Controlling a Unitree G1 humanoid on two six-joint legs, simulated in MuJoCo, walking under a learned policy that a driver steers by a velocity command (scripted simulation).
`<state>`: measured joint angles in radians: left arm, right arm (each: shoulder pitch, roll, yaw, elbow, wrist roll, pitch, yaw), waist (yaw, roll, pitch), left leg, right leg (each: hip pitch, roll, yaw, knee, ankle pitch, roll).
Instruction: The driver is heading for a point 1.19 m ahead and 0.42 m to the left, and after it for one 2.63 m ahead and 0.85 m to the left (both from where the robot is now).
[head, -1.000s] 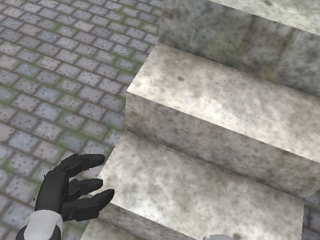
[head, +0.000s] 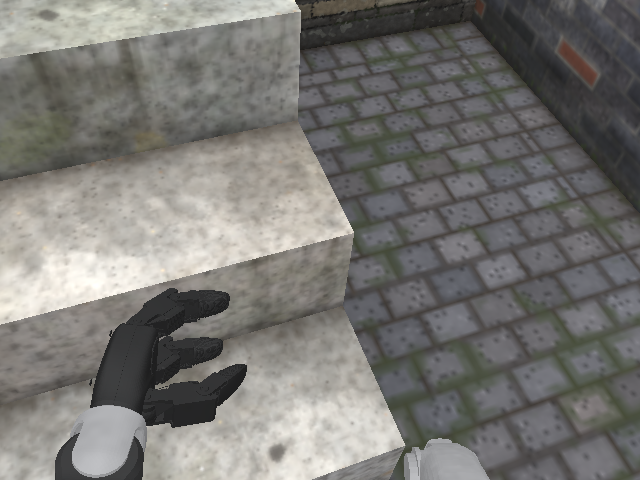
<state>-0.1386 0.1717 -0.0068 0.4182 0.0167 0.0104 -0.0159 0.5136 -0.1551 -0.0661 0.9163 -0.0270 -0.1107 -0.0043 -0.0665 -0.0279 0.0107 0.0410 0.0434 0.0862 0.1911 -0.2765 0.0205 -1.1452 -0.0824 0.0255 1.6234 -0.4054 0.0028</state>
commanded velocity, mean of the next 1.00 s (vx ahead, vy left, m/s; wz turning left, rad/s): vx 0.69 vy -0.21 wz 0.67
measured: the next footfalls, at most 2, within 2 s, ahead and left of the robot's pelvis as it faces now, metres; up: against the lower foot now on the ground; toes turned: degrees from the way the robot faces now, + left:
left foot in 0.16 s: -0.02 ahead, +0.05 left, +0.18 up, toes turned +2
left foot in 0.34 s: -0.11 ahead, -0.01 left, +0.04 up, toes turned -6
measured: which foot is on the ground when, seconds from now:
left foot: down 0.00-0.08, up 0.10-0.14, down 0.16-0.22, up 0.24-0.32, down 0.34-0.40, up 0.42-0.80, down 0.82-1.00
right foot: down 0.00-0.22, up 0.24-0.38, down 0.40-0.82, up 0.84-1.00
